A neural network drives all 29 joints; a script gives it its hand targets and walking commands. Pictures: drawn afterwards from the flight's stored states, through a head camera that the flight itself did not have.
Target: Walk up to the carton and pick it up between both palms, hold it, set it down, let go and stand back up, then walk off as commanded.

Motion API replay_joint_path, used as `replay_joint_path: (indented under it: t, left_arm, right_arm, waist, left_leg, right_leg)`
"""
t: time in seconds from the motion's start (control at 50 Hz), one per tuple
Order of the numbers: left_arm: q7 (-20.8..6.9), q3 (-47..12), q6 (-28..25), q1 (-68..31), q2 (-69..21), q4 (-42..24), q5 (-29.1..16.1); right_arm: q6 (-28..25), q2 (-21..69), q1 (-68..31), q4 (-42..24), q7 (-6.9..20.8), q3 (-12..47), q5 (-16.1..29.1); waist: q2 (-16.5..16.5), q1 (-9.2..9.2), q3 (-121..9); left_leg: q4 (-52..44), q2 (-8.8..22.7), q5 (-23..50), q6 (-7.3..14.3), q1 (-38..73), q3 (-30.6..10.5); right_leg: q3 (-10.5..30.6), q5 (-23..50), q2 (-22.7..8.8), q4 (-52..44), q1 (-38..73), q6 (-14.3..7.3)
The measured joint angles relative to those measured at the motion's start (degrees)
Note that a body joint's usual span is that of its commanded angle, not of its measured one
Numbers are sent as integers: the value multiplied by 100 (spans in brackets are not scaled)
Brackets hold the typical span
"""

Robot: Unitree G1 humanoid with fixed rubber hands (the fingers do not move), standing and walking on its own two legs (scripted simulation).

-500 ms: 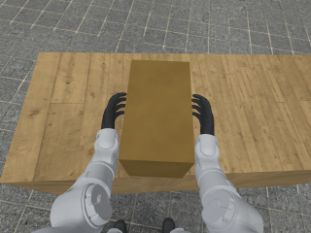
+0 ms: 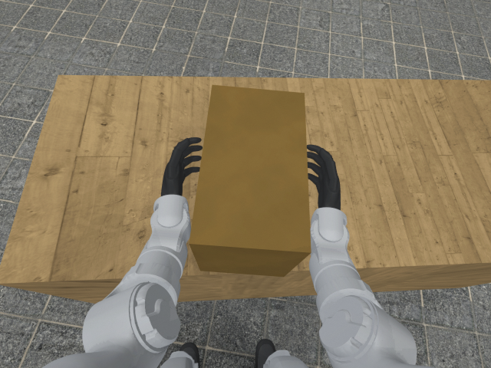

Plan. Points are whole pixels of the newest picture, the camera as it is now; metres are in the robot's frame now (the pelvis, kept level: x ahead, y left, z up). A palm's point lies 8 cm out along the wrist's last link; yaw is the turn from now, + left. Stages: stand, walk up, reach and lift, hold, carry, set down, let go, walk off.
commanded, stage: set down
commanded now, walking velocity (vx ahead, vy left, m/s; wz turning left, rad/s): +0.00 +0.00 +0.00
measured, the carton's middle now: (249, 186) +0.43 -0.02 -0.07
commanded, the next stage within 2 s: none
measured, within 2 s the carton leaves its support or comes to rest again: neither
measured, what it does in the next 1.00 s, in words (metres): stands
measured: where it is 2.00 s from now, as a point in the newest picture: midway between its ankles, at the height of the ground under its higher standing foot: outside the picture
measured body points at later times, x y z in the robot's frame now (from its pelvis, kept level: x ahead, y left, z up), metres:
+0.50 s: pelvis +0.00 +0.01 -0.03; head +0.12 +0.01 +0.41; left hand +0.45 +0.13 -0.03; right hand +0.41 -0.15 -0.03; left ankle +0.01 +0.14 -0.72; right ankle +0.01 -0.12 -0.72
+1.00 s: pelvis -0.04 +0.00 -0.04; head +0.06 +0.00 +0.40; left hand +0.39 +0.16 -0.04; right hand +0.38 -0.17 -0.04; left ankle +0.01 +0.14 -0.72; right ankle +0.01 -0.12 -0.72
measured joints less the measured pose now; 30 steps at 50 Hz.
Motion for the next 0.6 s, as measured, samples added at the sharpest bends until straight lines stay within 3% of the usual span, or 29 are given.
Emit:
replay_joint_path:
  t: [0.24,0.34,0.4,0.5,0.6]
  left_arm:
    - [50,13,33,-99,91,96,15]
    - [274,-662,95,-293,477,664,-638]
    - [362,-1225,49,-575,767,1277,-1304]
    - [315,-2310,-157,-1018,1131,2244,-2528]
    - [159,-2936,-327,-1282,1304,2704,-3195]
  right_arm:
    - [36,-35,-102,124,-7,19,53]
    - [99,-363,-275,815,-186,838,880]
    - [200,-601,-478,1315,-283,1562,1660]
    - [225,-971,-823,2066,-315,2700,2816]
    - [21,-1257,-1143,2572,-252,3457,3594]
  waist:
    - [-51,-3,30]
    - [-37,-25,-200]
    - [17,-13,-400]
    - [165,-16,-781]
    - [222,36,-882]
  left_leg:
    - [126,2,-54,6,-38,45]
    - [349,56,-141,3,-327,87]
    - [654,106,-274,-1,-635,83]
    - [1204,99,-508,-6,-1204,-4]
    - [1691,72,-694,-17,-1599,-85]
  right_leg:
    - [48,-77,-3,197,-93,2]
    - [98,-107,45,363,-384,-1]
    - [106,-188,87,592,-666,2]
    - [45,-419,70,1095,-1184,21]
    - [-9,-636,36,1590,-1553,37]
